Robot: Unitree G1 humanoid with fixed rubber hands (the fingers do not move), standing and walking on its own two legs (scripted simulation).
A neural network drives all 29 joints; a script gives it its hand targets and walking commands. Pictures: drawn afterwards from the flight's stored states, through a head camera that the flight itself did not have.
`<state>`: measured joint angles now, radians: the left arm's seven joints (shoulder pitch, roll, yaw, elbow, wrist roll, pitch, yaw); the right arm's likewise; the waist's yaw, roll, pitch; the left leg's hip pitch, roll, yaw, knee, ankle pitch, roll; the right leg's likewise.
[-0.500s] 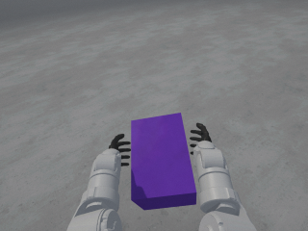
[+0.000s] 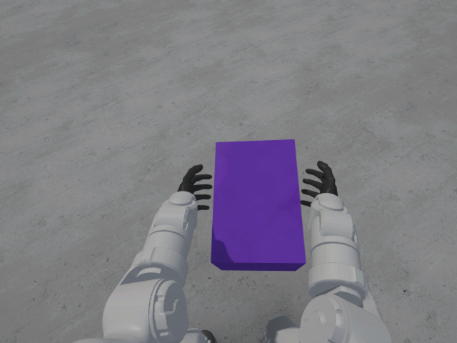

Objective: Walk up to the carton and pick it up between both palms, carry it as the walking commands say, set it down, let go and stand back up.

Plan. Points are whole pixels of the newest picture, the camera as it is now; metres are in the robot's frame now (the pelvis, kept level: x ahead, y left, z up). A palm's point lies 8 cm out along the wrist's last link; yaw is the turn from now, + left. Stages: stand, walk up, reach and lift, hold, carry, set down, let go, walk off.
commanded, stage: set down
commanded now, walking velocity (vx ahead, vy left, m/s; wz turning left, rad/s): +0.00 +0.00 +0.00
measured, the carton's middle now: (256, 207) +0.39 -0.12 -0.08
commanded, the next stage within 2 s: none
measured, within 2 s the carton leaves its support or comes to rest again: neither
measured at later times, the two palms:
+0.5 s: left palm (186, 203) +0.44 +0.04 -0.08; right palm (300, 209) +0.36 -0.21 -0.07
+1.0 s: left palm (209, 206) +0.48 -0.01 -0.19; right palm (306, 210) +0.40 -0.26 -0.17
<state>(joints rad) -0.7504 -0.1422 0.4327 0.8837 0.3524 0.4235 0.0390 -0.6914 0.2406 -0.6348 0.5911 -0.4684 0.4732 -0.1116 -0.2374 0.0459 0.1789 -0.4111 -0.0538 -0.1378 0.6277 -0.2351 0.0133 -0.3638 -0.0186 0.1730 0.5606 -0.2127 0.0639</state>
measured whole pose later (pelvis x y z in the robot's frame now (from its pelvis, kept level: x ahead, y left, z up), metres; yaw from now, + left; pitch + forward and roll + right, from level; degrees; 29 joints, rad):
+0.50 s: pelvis +0.04 +0.04 -0.05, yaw -1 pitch +14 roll -2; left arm -0.78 -0.17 0.36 0.90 0.32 0.28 0.18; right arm -0.66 0.18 -0.65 0.61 -0.44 0.30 0.01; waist -0.24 0.06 0.04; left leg -0.91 -0.12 -0.10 0.96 -0.29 0.03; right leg -0.85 -0.02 0.21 0.89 -0.31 -0.01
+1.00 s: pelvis +0.09 -0.04 -0.09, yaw +1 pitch +34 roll -1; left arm -0.65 -0.10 0.18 0.85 0.24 0.15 0.20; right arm -0.52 0.24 -0.51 0.58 -0.26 0.15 -0.11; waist -0.22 0.08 -0.17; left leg -1.30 -0.09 -0.23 1.13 -0.42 -0.09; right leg -1.29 0.05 0.12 1.13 -0.43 0.06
